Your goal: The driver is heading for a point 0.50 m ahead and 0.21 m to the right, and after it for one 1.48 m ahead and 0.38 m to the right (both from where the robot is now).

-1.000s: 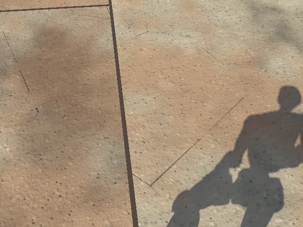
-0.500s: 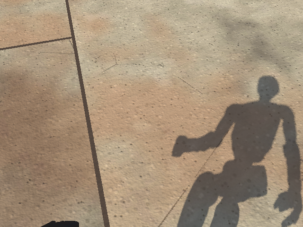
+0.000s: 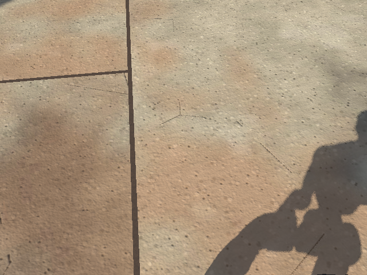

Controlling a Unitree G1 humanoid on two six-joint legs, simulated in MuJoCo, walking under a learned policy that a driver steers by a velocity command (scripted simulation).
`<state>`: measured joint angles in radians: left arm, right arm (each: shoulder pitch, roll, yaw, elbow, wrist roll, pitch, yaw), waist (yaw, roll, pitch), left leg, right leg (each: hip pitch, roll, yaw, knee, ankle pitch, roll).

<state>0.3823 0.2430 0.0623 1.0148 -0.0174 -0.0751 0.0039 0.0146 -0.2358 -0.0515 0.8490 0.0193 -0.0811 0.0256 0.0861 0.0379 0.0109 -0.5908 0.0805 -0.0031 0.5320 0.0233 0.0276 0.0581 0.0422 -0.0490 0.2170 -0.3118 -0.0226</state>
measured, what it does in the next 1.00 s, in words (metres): walks ahead, turning right: left foot, then right foot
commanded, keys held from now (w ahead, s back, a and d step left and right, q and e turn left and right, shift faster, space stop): w+e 0.62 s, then e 0.10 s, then no key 0.28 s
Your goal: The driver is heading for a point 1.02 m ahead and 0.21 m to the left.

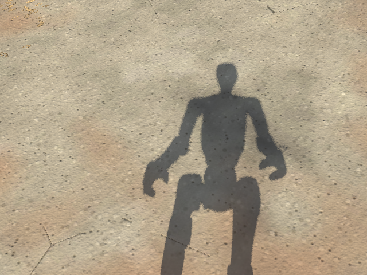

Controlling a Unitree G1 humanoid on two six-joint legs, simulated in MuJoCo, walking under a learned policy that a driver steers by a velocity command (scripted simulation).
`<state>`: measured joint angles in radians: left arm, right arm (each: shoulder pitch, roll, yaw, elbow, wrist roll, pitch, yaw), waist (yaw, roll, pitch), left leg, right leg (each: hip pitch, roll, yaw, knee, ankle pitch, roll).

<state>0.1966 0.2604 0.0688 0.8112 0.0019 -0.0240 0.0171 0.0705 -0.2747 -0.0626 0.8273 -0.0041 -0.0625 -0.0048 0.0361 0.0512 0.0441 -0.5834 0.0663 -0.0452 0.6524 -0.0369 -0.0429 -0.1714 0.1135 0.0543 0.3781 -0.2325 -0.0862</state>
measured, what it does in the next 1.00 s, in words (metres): steps on the spot: left foot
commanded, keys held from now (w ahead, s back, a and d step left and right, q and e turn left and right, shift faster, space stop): no key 1.00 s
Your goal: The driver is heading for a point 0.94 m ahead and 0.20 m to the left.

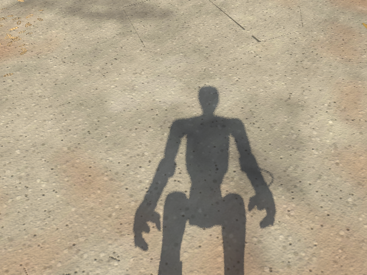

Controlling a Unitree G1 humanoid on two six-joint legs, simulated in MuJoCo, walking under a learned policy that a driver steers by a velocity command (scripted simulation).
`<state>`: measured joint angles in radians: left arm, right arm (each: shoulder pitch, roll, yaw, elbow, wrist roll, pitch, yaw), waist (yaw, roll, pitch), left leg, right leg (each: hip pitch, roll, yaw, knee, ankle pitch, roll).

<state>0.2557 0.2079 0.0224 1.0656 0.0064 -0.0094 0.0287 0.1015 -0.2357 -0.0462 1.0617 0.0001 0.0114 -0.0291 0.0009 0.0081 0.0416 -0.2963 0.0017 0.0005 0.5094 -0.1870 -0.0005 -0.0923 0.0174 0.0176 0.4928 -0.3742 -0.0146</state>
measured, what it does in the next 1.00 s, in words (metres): stands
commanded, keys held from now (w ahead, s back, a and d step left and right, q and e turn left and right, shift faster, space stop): no key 0.90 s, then w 0.10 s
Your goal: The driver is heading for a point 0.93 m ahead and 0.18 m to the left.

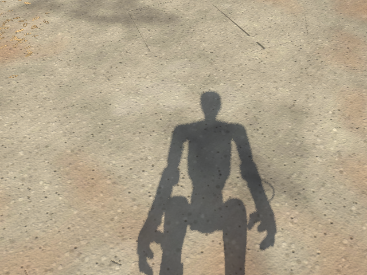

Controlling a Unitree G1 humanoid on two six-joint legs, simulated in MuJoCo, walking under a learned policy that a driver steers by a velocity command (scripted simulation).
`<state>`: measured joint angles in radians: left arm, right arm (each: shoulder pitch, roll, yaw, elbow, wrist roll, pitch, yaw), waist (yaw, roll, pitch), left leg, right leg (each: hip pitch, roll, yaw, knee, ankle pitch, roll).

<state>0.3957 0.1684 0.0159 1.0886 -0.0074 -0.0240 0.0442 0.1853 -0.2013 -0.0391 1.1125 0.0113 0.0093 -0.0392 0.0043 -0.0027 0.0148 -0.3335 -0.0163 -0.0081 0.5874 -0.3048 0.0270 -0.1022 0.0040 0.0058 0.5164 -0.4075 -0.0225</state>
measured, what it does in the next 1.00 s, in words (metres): walks ahead: right foot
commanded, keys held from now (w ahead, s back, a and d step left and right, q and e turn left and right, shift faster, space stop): w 0.76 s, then w+q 0.24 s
